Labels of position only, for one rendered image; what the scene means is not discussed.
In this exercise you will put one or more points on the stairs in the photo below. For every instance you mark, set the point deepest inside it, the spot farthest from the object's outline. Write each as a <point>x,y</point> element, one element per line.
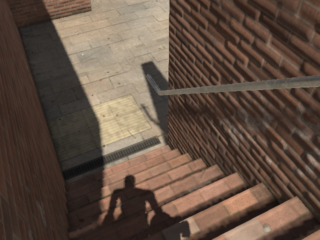
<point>163,195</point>

